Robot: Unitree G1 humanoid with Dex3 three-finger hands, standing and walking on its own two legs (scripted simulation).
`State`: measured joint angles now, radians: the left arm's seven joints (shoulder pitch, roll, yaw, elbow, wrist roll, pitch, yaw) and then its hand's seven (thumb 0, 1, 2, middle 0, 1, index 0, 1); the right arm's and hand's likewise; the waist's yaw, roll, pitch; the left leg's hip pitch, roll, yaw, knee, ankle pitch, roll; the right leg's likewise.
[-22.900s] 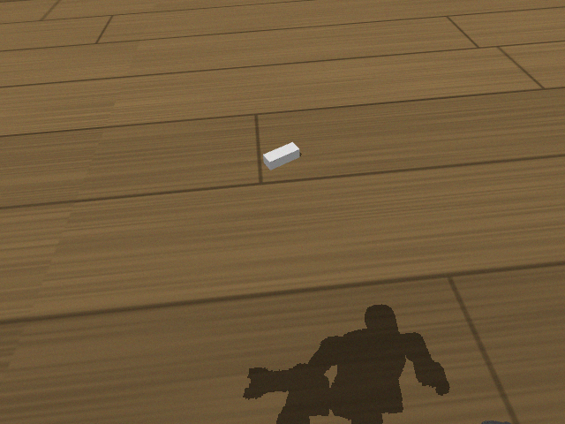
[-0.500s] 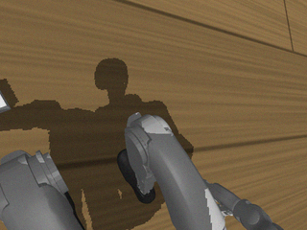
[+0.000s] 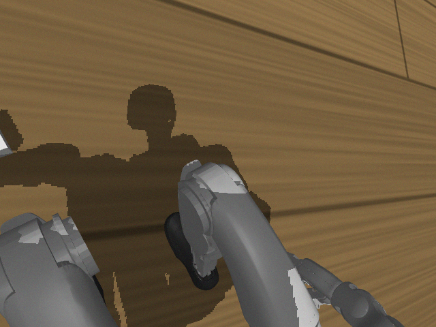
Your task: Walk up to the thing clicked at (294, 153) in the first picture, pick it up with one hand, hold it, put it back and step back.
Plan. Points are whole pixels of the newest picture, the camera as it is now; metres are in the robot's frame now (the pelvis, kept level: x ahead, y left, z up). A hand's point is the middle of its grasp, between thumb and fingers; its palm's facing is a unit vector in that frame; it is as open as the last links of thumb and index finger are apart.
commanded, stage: close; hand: left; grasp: from above
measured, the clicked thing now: out of the picture +0.44 +0.33 -0.28
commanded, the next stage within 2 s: settle in 0.42 s
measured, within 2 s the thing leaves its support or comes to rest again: leaves its support in 0.80 s
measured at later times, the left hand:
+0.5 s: hand out of the picture +0.42 +0.34 -0.26, palm faces -0.42 -0.16 -0.89, open 10.1 cm
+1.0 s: hand out of the picture +0.43 +0.34 -0.21, palm faces -0.34 -0.14 -0.93, open 10.0 cm
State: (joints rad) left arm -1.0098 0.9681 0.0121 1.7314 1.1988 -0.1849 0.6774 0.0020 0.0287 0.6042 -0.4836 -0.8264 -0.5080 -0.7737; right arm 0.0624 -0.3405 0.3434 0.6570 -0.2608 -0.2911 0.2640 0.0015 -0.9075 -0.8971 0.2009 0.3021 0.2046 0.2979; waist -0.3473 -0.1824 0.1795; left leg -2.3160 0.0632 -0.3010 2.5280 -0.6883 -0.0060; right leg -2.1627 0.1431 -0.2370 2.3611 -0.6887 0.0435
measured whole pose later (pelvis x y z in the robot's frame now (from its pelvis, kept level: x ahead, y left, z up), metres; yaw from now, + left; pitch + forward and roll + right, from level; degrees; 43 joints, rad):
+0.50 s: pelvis +0.00 +0.00 +0.00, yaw +0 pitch +24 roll -14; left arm -1.00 0.98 0.02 1.72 1.17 -0.19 0.64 0.00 0.05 0.49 -0.59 -0.67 -0.61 -0.65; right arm 0.07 -0.34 0.36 0.64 -0.26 -0.28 0.25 0.00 -0.91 -0.90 0.20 0.30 0.20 0.30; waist -0.35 -0.18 0.19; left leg -2.31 0.07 -0.30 2.53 -0.69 -0.01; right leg -2.16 0.15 -0.24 2.36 -0.68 0.04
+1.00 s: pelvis +0.00 +0.00 +0.00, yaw +1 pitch +26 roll -13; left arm -0.91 0.85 0.07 1.51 1.18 -0.12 0.57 0.00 0.01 0.49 -0.66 -0.61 -0.68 -0.59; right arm 0.12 -0.32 0.25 0.68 -0.22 -0.23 0.26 0.00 -0.92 -0.90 0.20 0.30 0.21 0.30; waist -0.30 -0.10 0.08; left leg -2.34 0.06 -0.26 2.52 -0.68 0.00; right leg -2.19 0.13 -0.21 2.37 -0.69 0.04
